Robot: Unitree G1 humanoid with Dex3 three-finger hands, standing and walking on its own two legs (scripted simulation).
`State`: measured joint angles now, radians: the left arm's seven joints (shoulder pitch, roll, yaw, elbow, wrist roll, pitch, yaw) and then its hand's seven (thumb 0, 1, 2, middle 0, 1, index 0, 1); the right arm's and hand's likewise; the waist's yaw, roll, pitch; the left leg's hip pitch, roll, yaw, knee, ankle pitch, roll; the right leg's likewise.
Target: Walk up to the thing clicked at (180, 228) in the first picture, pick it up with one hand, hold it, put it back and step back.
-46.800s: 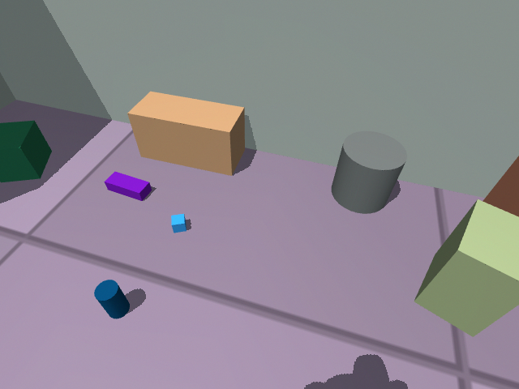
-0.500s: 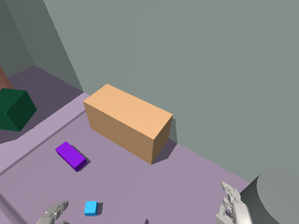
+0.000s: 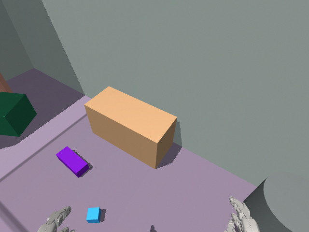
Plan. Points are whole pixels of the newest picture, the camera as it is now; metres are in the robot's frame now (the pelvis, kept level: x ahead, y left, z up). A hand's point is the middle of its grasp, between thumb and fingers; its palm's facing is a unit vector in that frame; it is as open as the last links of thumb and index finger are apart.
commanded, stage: home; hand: left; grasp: from above
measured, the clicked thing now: (94, 215) +0.42 +0.29 -0.68
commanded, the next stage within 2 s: stand in 1.24 s
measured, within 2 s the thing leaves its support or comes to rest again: neither
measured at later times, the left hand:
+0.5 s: hand out of the picture +0.16 +0.18 -0.05, palm faces +0.05 -0.98 -0.20, open 7.7 cm
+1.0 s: hand out of the picture +0.17 +0.18 -0.05, palm faces +0.04 -0.98 -0.20, open 7.7 cm
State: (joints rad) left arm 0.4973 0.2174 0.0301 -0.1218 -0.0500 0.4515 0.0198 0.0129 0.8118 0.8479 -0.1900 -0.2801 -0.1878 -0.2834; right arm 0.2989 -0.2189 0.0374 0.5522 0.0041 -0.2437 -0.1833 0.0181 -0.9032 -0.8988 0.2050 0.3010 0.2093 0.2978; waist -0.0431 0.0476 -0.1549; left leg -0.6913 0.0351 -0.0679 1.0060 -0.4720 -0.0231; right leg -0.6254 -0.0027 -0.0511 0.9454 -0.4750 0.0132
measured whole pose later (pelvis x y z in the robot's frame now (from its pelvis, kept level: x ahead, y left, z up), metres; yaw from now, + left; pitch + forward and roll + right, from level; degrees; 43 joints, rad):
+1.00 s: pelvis +0.01 +0.00 +0.00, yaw +0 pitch +9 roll -3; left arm 0.50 0.22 0.03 -0.12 -0.05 0.45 0.02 0.01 0.86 0.87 -0.19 -0.29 -0.19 -0.29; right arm 0.29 -0.22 0.03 0.55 0.00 -0.24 -0.19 0.02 -0.90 -0.90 0.21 0.30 0.21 0.30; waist -0.04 0.05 -0.17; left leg -0.69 0.03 -0.07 1.02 -0.49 -0.02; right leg -0.62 0.00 -0.05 0.95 -0.49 0.02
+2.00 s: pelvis +0.00 +0.01 +0.06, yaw +1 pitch -4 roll +0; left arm 0.21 0.27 0.03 1.09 0.03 0.01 0.03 0.01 0.90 0.90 -0.20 -0.30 -0.20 -0.30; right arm 0.17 -0.28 -0.03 1.07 -0.03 0.00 -0.02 0.01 -0.91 -0.90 0.20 0.30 0.21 0.30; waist 0.02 0.01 0.07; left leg -0.16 -0.01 -0.03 0.46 -0.22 0.00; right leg -0.12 -0.05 -0.03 0.43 -0.24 0.04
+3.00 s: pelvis +0.01 +0.00 +0.07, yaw +0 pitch -3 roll +0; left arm 0.10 0.31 0.03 1.16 0.02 0.00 0.01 0.01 0.90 0.90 -0.20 -0.30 -0.20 -0.30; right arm 0.11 -0.33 0.00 1.14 -0.02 -0.01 -0.01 0.01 -0.91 -0.90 0.20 0.30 0.21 0.30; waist 0.00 0.02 0.06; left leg -0.11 0.01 -0.04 0.34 -0.18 -0.02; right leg -0.07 -0.03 -0.03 0.33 -0.20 0.02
